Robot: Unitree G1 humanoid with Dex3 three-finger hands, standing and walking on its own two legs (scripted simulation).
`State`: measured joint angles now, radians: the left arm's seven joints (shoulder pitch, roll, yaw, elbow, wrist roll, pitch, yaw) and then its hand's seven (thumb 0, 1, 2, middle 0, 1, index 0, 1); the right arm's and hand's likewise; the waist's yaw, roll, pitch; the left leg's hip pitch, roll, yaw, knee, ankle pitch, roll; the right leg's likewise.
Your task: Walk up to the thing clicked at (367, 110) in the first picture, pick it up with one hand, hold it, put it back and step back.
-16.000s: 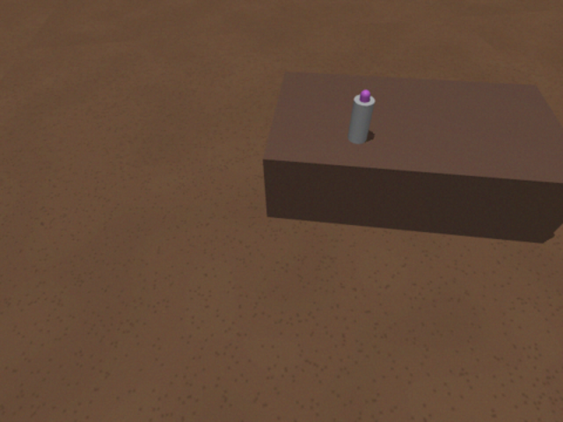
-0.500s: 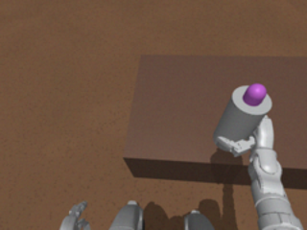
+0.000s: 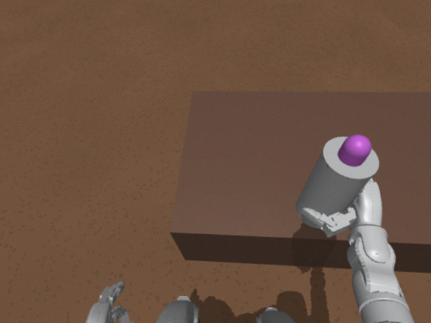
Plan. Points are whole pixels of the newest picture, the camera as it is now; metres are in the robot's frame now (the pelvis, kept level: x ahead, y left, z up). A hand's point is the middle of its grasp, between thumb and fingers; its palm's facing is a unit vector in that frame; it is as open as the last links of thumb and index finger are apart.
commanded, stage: lift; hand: right
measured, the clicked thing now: (334, 181) +0.34 -0.17 +0.08
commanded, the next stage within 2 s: hold in 0.04 s
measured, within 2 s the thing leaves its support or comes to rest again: neither
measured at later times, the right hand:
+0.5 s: hand (334, 196) +0.33 -0.18 +0.04, palm faces +0.11 +0.99 +0.00, open 10.9 cm
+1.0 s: hand (334, 195) +0.33 -0.18 +0.05, palm faces +0.10 +0.99 +0.00, open 10.9 cm
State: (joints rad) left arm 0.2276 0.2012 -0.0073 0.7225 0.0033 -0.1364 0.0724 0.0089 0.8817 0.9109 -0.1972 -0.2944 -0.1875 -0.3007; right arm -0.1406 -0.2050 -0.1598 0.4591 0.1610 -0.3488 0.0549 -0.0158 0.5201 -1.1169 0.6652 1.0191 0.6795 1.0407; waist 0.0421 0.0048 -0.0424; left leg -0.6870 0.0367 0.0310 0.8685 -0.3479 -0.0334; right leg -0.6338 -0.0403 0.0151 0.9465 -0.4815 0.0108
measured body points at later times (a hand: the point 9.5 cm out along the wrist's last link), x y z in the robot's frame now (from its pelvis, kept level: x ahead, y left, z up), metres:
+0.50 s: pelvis +0.01 +0.00 +0.01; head +0.06 -0.02 +0.46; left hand +0.13 +0.24 -0.10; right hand +0.32 -0.23 +0.04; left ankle +0.05 +0.15 -0.69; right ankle -0.01 -0.12 -0.69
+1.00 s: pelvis +0.01 -0.01 +0.01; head +0.05 -0.02 +0.46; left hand +0.13 +0.24 -0.09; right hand +0.32 -0.23 +0.05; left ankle +0.05 +0.15 -0.69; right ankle -0.01 -0.12 -0.69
